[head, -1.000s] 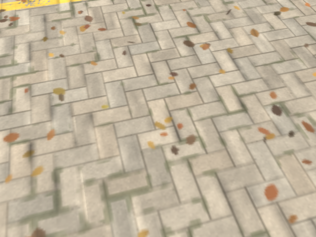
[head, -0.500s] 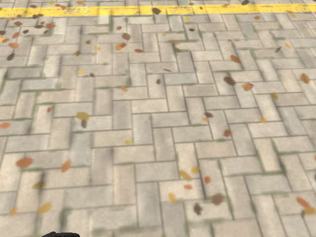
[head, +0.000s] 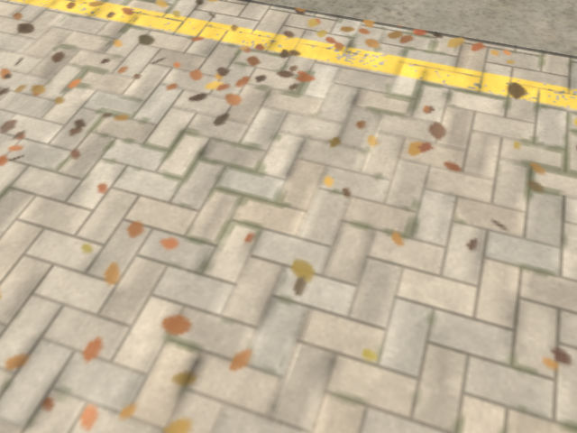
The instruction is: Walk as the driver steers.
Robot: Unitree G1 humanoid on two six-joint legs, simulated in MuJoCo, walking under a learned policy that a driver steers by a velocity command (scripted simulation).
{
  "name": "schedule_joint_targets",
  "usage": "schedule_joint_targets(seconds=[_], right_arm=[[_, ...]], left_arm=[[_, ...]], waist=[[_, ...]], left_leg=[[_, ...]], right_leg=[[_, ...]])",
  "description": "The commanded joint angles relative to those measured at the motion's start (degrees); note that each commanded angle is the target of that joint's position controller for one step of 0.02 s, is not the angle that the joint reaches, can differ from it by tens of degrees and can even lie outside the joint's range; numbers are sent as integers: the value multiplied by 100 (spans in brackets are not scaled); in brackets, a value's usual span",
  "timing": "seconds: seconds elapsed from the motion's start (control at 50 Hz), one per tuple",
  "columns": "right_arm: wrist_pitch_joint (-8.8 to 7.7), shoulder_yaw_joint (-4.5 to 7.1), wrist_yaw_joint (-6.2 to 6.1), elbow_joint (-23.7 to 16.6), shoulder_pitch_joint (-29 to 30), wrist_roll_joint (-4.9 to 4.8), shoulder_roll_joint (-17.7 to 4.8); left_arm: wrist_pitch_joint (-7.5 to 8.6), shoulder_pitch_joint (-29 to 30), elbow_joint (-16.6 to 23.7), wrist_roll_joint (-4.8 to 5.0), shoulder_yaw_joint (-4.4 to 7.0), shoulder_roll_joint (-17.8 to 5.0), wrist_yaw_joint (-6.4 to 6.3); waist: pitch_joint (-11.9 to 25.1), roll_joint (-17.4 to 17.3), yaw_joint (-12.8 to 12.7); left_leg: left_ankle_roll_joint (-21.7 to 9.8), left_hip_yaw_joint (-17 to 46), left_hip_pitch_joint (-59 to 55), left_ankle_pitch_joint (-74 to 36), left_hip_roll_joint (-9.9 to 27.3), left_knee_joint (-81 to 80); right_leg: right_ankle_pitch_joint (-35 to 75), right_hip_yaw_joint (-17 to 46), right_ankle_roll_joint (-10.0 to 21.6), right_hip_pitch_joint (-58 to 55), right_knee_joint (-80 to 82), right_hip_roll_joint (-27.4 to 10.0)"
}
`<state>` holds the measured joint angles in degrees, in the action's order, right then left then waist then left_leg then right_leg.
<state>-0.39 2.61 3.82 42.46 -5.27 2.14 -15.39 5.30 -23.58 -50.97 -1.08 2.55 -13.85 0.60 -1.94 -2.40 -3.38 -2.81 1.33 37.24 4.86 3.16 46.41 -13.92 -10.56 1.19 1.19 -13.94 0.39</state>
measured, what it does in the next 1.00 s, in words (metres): walks ahead, turning right: left foot, then right foot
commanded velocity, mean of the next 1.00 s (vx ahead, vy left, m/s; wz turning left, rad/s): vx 0.42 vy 0.00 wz -0.41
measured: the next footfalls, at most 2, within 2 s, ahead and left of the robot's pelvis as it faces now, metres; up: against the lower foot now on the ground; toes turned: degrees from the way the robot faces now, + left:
left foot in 0.14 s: +0.22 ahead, +0.12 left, +0.00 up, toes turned +1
right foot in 0.72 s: +0.34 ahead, -0.16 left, +0.00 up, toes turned -26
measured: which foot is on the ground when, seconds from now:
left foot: up 0.00-0.12, down 0.14-0.74, up 0.76-1.00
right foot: down 0.00-0.14, up 0.16-0.70, down 0.72-1.00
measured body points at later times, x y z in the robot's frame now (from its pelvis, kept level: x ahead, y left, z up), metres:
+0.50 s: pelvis +0.19 +0.03 +0.00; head +0.20 +0.03 +0.45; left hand +0.36 +0.26 -0.12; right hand +0.16 -0.24 -0.12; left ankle +0.18 +0.12 -0.74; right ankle +0.25 -0.13 -0.68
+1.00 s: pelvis +0.38 -0.11 +0.00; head +0.40 -0.14 +0.45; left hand +0.54 +0.12 -0.12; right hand +0.38 -0.41 -0.12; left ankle +0.55 +0.00 -0.67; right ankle +0.31 -0.14 -0.74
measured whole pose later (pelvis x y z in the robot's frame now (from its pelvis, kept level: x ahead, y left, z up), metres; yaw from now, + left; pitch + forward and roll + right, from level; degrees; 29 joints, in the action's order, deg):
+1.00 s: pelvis +0.38 -0.11 +0.00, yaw -31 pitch +2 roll +0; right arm -1.3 2.9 1.5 44.1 -8.2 2.6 -15.3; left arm 2.3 -21.6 -48.2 0.0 3.8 -14.7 0.8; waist -2.0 -2.3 -1.8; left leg 2.9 0.6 37.0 10.7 6.6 54.8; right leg -13.1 2.8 6.2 5.9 -17.8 6.3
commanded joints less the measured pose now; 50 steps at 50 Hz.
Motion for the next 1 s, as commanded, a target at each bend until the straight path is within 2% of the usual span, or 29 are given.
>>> schedule_joint_targets(seconds=[0.02, 0.04, 0.08, 0.1, 0.12, 0.14, 0.16, 0.18, 0.2, 0.22, 0.24, 0.26, 0.34, 0.4, 0.48, 0.54, 0.64, 0.68, 0.7, 0.72, 0.74, 0.76, 0.78, 0.8, 0.82, 0.84, 0.86, 0.92, 1.0], right_arm=[[-103, -73, 14, -467, 534, 29, -104], [-123, -74, -13, -490, 617, 36, -143], [-221, -79, -96, -393, 393, 61, -152], [-310, -55, -152, -176, -200, 99, -199], [-416, 8, -228, 105, -997, 205, -390], [-473, 108, -329, 217, -1832, 329, -876], [-405, 232, -394, 137, -1760, 141, -1353], [-347, 217, -406, 170, -1851, -99, -1102], [-326, 147, -432, 127, -1381, -147, -811], [-321, 40, -434, 108, -1004, -142, -430], [-328, -14, -454, 109, -824, -142, -250], [-324, -21, -467, 131, -730, -133, -227], [-494, 71, -490, 238, -856, -119, -366], [-540, 107, -507, 382, -1099, -97, -370], [-542, 182, -487, 532, -1367, -80, -518], [-524, 231, -464, 626, -1571, -44, -617], [-416, 313, -448, 750, -1770, -17, -807], [-337, 355, -442, 776, -1722, -26, -953], [-293, 357, -433, 773, -1624, -73, -980], [-264, 313, -413, 708, -1573, -88, -888], [-280, 175, -369, 290, -1408, -121, -434], [-364, 191, -291, -51, -998, 12, -435], [-378, 204, -265, -105, -591, -5, -603], [-428, 161, -250, -41, -692, -98, -504], [-436, 161, -264, 78, -854, -94, -475], [-369, 167, -274, 125, -998, 5, -495], [-275, 163, -260, 188, -1151, 72, -484], [-115, 143, -236, 78, -925, 60, -389], [-121, 77, -222, -260, 80, 31, -318]], left_arm=[[45, -32, 171, 48, 135, -825, 10], [12, -139, 102, 47, 140, -872, 14], [-65, -221, -33, 23, 146, -948, -3], [-94, -209, -87, 58, 139, -957, -20], [-92, -225, -87, 131, 95, -845, -29], [-61, -183, 206, 183, -13, -506, -38], [-129, -947, 242, 344, -122, 0, -90], [-266, -672, 64, 182, 77, -540, -203], [-292, -419, 169, 210, 72, -454, -191], [-328, -221, 127, 111, 92, -461, -159], [-396, -89, 116, 17, 143, -486, -94], [-487, -183, 91, -44, 156, -428, -25], [-633, 290, 319, -69, 201, -249, 146], [-655, 777, 502, -101, 232, -281, 206], [-659, 1375, 715, -104, 191, -218, 284], [-648, 1885, 928, -106, 158, -227, 345], [-618, 2356, 1215, -145, 156, -341, 395], [-585, 2073, 1191, -164, 191, -405, 355], [-525, 1471, 1017, -181, 236, -422, 304], [-446, 386, 636, -196, 370, -665, 205], [-402, -351, 556, -220, 582, -1471, 94], [-413, -201, 659, 2, 631, -1888, 45], [-454, -89, 606, 19, 574, -1678, 24], [-449, 163, 604, 36, 492, -1385, -8], [-427, 505, 666, 49, 417, -1126, -21], [-391, 787, 720, 91, 354, -957, -28], [-336, 899, 783, 98, 316, -874, -18], [-201, 619, 711, 126, 332, -988, 10], [-192, 134, 599, 111, 334, -1008, -13]], waist=[[-228, 750, 133], [-237, 739, 109], [-140, 773, 213], [164, 728, 485], [711, 581, 800], [1601, -139, 1049], [2502, -1275, 752], [2232, -277, 844], [1709, -575, 674], [1020, -336, 499], [648, -469, 400], [488, -574, 276], [218, -372, 176], [4, -246, 240], [-128, -176, 391], [-257, -180, 555], [-392, -275, 702], [-200, -313, 547], [133, -116, 217], [820, 383, -235], [1282, 1640, -525], [1392, 1804, -351], [801, 865, -357], [377, 608, -112], [158, 400, 163], [119, 478, 380], [251, 583, 467], [260, 494, 487], [-71, 572, 170]], left_leg=[[-37, -479, -682, -35, -81, -904], [-68, -531, -768, 131, -114, -1090], [-151, -558, -1200, 421, -334, -1512], [-229, -556, -1929, 104, -486, -2004], [-323, -434, -3192, -637, -315, -2277], [-549, 836, -4793, -2558, 1202, -1904], [-1392, 2363, -5827, -4855, 2703, -1857], [-1311, 1698, -5346, -5808, 2313, -1661], [-1310, 1192, -4777, -4983, 2137, -1988], [-995, 808, -4025, -3493, 1719, -2458], [-760, 566, -3507, -2376, 1465, -2827], [-661, 333, -3060, -1727, 1322, -3101], [-752, 127, -2703, 343, 1366, -3906], [-815, -47, -2974, 761, 1449, -4107], [-781, -458, -3271, 797, 1501, -4106], [-715, -776, -3423, 752, 1548, -3997], [-543, -1141, -3810, 279, 1643, -3537], [-445, -1389, -3884, -1044, 1613, -2772], [-345, -1700, -3700, -2018, 1441, -1722], [-138, -1933, -3059, -2182, 1148, -164], [277, -2010, -1003, 29, 604, 1918], [477, -777, 653, 2755, -273, 2931], [401, -218, 1159, 2305, 101, 3056], [355, -200, 929, 1690, 291, 2724], [332, -142, 475, 1399, 440, 2220], [374, -119, 88, 1281, 474, 1939], [420, -137, -204, 1149, 441, 1877], [543, -204, -147, 848, 308, 1500], [628, -187, 301, 181, 214, 308]], right_leg=[[2191, 760, 794, 438, 571, -1369], [2455, 851, 807, 255, 444, -1439], [3947, 903, 718, -99, -263, -1423], [4561, 839, 581, -141, -999, -1247], [4072, 709, 408, 313, -1956, -972], [1473, 522, 222, 1468, -3482, -661], [-2350, 638, 93, 2742, -5121, 146], [-2178, 1351, 153, 2840, -5514, -29], [-1911, 1237, 123, 3095, -5618, -145], [-1453, 1204, 96, 3166, -5284, -389], [-1086, 1183, 65, 3047, -5032, -482], [-817, 1093, 9, 2800, -5015, -474], [0, 1089, 12, 3111, -4921, -560], [407, 1160, -39, 3662, -4493, -658], [765, 1053, -44, 3757, -3658, -666], [743, 848, 58, 3617, -3092, -634], [-144, 429, 375, 3289, -2505, -472], [-625, 192, 586, 2706, -2239, -160], [-425, 74, 716, 1856, -1846, 137], [-356, 262, 916, 404, -1539, 340], [-1534, 2781, 1475, -1106, -839, -1273], [-909, 5339, 1946, -1633, 136, -2048], [-252, 4451, 1851, -1416, 7, -1978], [561, 3683, 1670, -778, -135, -1766], [1235, 3078, 1421, -169, -109, -1412], [1662, 2699, 1289, 228, -57, -1130], [1998, 2496, 1277, 408, -20, -983], [2344, 2377, 1383, 557, 120, -828], [2019, 2524, 1336, 389, 232, -774]])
